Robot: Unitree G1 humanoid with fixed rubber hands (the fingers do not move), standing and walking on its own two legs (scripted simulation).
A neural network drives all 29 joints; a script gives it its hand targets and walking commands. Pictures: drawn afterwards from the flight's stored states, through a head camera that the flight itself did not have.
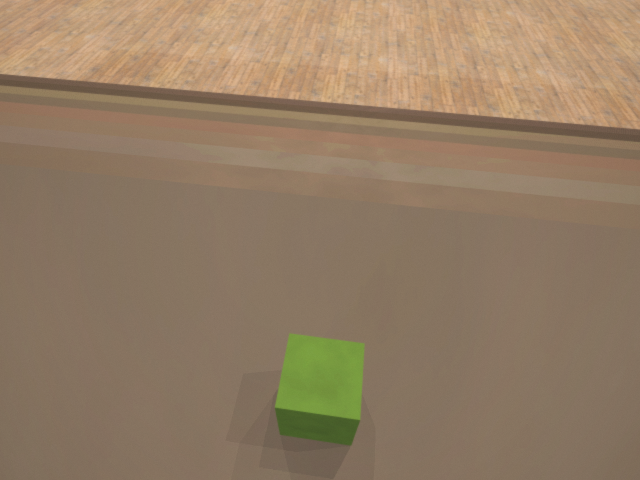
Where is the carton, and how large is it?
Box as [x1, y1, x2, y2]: [275, 333, 364, 445]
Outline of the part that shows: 289,333 275,404 280,434 350,445 360,415 364,343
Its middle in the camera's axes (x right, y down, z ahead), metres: +0.01 +0.44 +1.11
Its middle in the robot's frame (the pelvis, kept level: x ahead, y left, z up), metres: +0.45 -0.01 -0.65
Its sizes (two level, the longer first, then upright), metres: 0.210 0.200 0.250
